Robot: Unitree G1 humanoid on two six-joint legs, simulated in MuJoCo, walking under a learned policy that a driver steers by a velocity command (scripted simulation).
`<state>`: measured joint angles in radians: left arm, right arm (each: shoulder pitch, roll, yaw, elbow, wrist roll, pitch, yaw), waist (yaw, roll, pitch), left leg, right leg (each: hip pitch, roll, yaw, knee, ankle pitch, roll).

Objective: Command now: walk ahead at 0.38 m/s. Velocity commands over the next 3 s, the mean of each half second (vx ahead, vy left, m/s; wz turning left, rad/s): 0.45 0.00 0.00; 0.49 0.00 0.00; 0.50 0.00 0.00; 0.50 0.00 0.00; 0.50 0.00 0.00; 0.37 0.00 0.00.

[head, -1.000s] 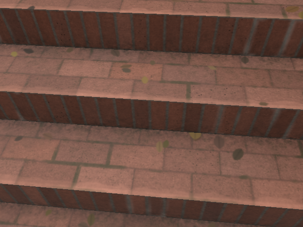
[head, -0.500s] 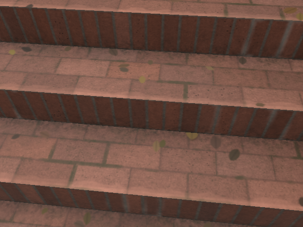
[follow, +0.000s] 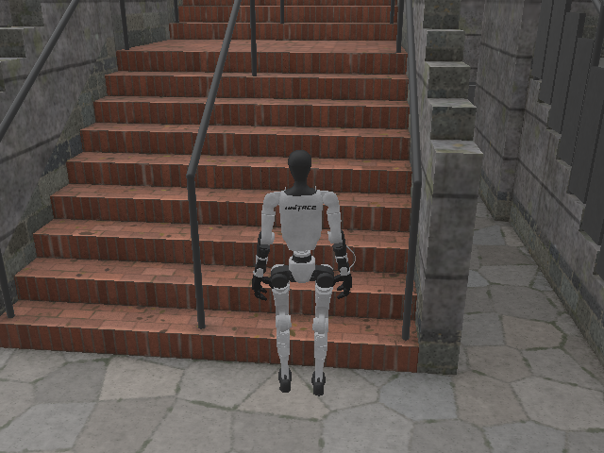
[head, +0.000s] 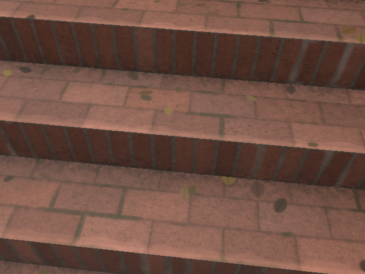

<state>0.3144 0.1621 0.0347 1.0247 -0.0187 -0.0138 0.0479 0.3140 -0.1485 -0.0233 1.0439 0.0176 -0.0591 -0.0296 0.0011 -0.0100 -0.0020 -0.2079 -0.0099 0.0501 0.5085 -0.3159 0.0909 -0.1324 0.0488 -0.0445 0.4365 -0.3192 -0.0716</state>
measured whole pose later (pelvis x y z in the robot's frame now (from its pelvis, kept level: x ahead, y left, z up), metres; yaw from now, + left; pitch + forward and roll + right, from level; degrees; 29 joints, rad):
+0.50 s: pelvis +0.19 -0.06 +0.11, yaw +0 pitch +3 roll -1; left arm 0.23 0.21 -0.01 0.90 0.07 -0.06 -0.05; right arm 0.25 -0.25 -0.04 0.95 -0.04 -0.07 0.05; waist 0.06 0.02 -0.09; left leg -0.68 -0.12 -0.22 1.82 0.00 0.25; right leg -0.60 0.02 -0.09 0.98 -0.45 -0.08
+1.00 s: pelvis +0.46 -0.03 +0.25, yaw +0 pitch +8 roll +4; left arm 0.45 0.19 0.01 1.12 0.07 -0.10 -0.15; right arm 0.00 -0.16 0.05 0.81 -0.05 -0.01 0.07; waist -0.03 -0.06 -0.14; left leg -0.82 -0.04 0.16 1.10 -0.44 0.08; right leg -0.46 -0.01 0.18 1.29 0.08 -0.15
